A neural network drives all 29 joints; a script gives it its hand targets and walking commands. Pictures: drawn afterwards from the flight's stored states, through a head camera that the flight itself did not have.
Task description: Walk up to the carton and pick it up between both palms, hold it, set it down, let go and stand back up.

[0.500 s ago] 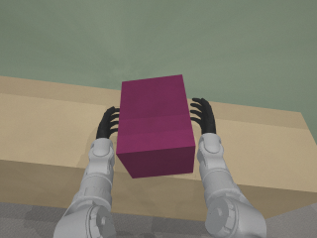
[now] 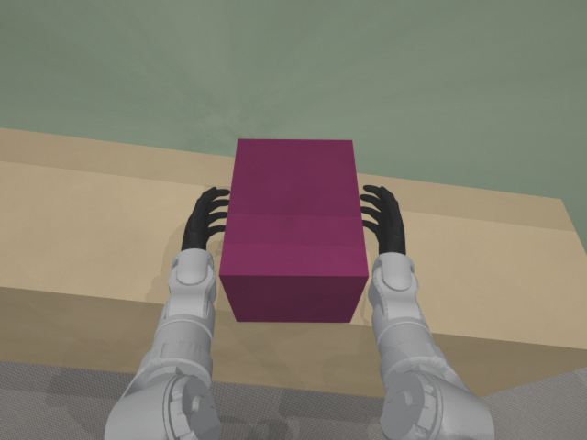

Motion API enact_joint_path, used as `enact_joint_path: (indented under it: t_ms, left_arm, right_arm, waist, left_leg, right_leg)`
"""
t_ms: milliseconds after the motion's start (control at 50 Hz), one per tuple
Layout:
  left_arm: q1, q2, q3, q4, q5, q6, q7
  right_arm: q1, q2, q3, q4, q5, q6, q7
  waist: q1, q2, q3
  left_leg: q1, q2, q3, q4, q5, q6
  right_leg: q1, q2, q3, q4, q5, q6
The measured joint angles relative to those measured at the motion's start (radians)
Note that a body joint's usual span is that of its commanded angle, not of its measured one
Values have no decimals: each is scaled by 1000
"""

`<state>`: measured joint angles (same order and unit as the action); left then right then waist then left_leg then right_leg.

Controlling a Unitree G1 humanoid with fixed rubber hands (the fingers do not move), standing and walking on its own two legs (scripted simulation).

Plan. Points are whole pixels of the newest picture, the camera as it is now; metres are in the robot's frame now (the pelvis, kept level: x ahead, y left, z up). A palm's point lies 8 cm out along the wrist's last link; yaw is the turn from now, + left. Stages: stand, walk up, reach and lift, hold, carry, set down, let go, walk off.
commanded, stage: set down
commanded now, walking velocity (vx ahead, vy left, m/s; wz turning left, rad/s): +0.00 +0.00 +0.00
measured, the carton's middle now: (294, 231) +0.43 +0.00 -0.02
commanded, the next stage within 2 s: none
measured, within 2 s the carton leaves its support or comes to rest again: rests again in 0.38 s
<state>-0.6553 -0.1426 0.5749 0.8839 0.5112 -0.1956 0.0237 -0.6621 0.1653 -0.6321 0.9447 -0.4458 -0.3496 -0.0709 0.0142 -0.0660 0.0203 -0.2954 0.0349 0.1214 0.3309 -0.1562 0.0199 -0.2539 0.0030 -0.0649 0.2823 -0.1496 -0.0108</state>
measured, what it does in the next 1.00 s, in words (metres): stands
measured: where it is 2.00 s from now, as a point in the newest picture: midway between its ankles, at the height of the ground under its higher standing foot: outside the picture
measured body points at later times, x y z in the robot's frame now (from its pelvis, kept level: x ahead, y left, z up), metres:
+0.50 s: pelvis -0.01 +0.00 -0.02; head +0.06 +0.02 +0.43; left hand +0.40 +0.18 +0.00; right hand +0.42 -0.12 +0.01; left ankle +0.00 +0.10 -0.75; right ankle -0.01 -0.11 -0.75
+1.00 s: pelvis -0.03 -0.01 -0.04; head +0.04 +0.00 +0.41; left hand +0.41 +0.22 +0.02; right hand +0.43 -0.18 +0.03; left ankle +0.00 +0.11 -0.75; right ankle -0.01 -0.11 -0.75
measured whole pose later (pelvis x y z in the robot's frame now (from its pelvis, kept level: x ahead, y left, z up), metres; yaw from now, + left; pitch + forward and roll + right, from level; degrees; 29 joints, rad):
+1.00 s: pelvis -0.03 -0.01 -0.04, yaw +1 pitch +22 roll -1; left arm -0.90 0.28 -0.06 1.37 -0.30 -0.35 0.02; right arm -0.90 -0.24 0.15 1.30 0.42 -0.30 -0.06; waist 0.02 -0.01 -0.26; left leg -0.81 0.05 0.03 0.68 -0.25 0.00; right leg -0.76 0.02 -0.07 0.66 -0.27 -0.04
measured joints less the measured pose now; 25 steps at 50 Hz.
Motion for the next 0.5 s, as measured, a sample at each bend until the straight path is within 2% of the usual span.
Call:
enact_joint_path:
  t_ms: [260,300,340,420,500]
  left_arm:
    - [-8,-10,-12,11,10,-43,8]
    - [-4,-3,-18,25,1,-57,18]
    - [-1,24,-47,62,-43,-76,44]
    - [-30,121,-174,204,-232,-106,99]
    - [-101,205,-291,366,-391,-156,116]
  right_arm:
    - [30,-9,-11,11,5,-25,-5]
    - [26,-28,16,41,22,-37,-6]
    - [6,-71,96,106,96,-39,-11]
    - [-64,-151,314,241,312,-21,-54]
    - [-140,-199,455,355,468,-9,-74]
  waist:
    - [10,0,-14]
    - [23,1,-25]
    - [29,8,-40]
    - [25,30,-107]
    - [25,52,-185]
  left_leg:
    - [-43,3,2,15,-3,2]
    - [-55,8,11,26,-8,1]
    - [-76,16,15,48,-18,0]
    - [-181,29,8,125,-45,0]
    - [-300,36,-12,220,-81,-1]
  right_leg:
    - [-41,2,3,8,2,1]
    - [-55,6,12,16,2,0]
    - [-74,12,17,26,0,-2]
    - [-171,19,14,89,-19,-4]
    - [-285,21,2,183,-59,-6]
